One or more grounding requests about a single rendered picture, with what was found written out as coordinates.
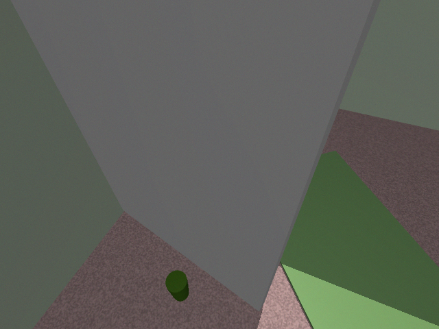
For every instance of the cup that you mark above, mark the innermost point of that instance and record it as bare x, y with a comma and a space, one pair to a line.
177, 284

